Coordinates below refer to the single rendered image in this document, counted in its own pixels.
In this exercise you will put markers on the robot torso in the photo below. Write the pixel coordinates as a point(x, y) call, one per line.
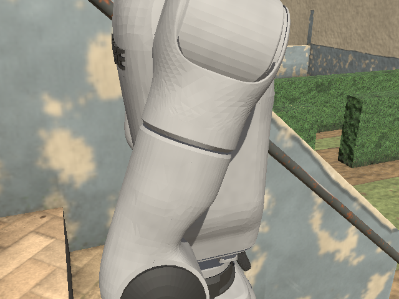
point(231, 224)

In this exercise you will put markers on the left robot thigh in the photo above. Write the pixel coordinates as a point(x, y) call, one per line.
point(247, 281)

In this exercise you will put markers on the right robot forearm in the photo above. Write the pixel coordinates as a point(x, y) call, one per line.
point(164, 282)

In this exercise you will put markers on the left robot upper arm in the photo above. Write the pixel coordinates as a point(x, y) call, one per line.
point(127, 132)

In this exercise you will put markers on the right robot upper arm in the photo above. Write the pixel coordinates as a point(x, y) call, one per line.
point(212, 62)

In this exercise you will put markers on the left robot hand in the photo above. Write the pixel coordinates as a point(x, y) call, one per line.
point(243, 261)

